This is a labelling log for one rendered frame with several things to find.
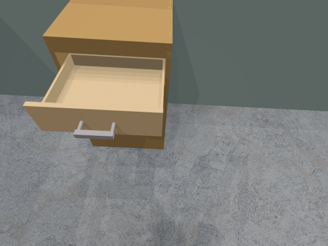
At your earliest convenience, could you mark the drawer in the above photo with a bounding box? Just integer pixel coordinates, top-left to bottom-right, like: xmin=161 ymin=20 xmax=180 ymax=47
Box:
xmin=23 ymin=53 xmax=165 ymax=136

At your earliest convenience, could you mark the cabinet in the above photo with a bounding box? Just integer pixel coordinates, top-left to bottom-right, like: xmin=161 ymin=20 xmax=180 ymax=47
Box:
xmin=42 ymin=0 xmax=173 ymax=149

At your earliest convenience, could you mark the handle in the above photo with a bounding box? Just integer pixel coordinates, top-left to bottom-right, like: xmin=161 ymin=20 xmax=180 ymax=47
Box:
xmin=73 ymin=121 xmax=116 ymax=140

